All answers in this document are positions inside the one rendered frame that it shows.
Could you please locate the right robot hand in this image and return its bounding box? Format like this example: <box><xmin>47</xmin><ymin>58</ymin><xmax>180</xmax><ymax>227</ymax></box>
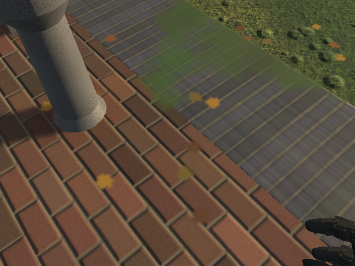
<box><xmin>302</xmin><ymin>216</ymin><xmax>355</xmax><ymax>266</ymax></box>

